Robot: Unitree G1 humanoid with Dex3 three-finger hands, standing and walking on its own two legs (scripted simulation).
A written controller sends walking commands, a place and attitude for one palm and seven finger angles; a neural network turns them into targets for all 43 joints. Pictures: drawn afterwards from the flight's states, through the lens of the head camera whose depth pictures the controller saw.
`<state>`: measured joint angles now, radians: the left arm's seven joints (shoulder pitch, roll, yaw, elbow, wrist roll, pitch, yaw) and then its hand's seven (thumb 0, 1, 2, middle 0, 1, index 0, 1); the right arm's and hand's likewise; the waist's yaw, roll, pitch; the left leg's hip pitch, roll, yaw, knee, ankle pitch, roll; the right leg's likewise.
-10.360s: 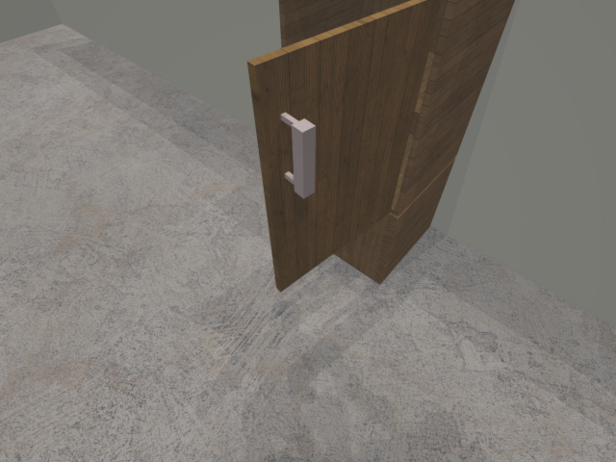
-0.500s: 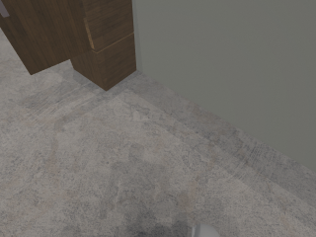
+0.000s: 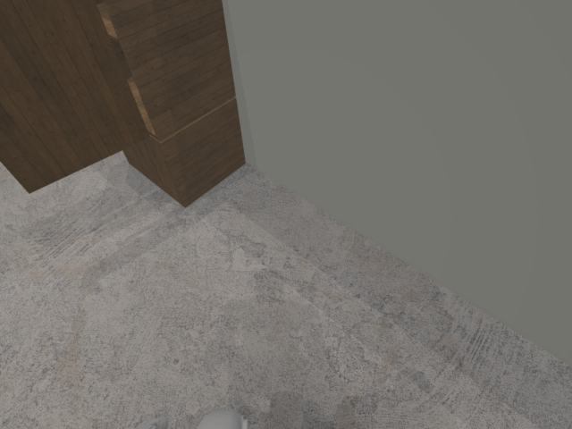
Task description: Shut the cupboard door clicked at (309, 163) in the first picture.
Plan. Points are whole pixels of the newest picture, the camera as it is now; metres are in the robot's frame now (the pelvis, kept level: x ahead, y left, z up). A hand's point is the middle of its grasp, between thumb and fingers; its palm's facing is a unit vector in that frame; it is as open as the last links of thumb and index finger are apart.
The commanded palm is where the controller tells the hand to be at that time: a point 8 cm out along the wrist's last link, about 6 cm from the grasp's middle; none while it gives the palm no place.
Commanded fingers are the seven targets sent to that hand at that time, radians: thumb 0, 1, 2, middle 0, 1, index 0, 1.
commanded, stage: walk to a spot facing it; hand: left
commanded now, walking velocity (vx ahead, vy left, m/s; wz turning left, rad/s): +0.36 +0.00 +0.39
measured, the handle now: out of the picture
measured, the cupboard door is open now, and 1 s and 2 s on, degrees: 82 82 82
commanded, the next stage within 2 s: turn to face it in 0.58 s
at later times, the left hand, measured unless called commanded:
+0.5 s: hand (151, 412) +0.18 +0.24 -0.19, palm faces +0.24 -0.96 -0.12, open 7.4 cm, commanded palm none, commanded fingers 0.00 0.90 0.90 -0.20 -0.30 -0.20 -0.30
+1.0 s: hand (175, 240) +0.51 +0.26 -0.16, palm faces +0.24 -0.96 -0.17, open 7.4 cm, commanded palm none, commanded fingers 0.00 0.90 0.90 -0.20 -0.30 -0.20 -0.30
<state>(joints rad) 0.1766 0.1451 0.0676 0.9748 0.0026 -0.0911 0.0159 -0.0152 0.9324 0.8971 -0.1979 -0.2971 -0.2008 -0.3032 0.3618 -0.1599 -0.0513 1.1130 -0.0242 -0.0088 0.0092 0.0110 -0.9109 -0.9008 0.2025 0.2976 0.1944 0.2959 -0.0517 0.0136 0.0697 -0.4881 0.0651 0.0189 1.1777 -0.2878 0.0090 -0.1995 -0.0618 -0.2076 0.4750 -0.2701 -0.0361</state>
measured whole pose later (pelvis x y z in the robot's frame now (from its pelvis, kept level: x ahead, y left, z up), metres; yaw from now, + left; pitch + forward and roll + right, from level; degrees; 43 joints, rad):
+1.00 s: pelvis +0.42 +0.07 -0.01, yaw +17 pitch -1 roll +1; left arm 0.07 0.14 0.02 0.94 0.01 -0.05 0.02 0.00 0.91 0.90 -0.19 -0.30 -0.20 -0.30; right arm 0.34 -0.14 -0.04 1.12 -0.01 0.02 -0.01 0.01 -0.91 -0.90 0.21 0.30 0.20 0.30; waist -0.07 0.00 0.12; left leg -0.40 0.01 0.03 1.20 -0.49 -0.03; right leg -0.32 -0.07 -0.17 0.56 -0.23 -0.03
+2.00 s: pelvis +0.47 +0.08 +0.00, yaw +40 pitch -1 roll +1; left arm 0.17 0.14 0.03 0.97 0.01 0.01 0.03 0.00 0.91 0.90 -0.20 -0.30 -0.20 -0.30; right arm 0.26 -0.22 -0.07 1.05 -0.02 0.07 0.01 0.01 -0.91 -0.90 0.20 0.30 0.20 0.30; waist -0.04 0.03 0.05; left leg -0.43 -0.03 -0.02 0.94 -0.42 -0.03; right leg -0.19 -0.04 -0.09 0.51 -0.30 -0.02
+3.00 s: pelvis +0.62 +0.26 +0.00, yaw +43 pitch -1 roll +0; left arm 0.14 0.14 0.05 1.01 0.00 -0.05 0.02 0.00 0.91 0.90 -0.19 -0.30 -0.20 -0.30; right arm 0.32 -0.15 -0.04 1.13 -0.02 0.00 -0.01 0.01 -0.91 -0.90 0.20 0.30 0.19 0.30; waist -0.05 0.03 0.10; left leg -0.40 0.06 0.04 1.06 -0.38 -0.01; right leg -0.27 0.00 -0.14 0.49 -0.20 -0.07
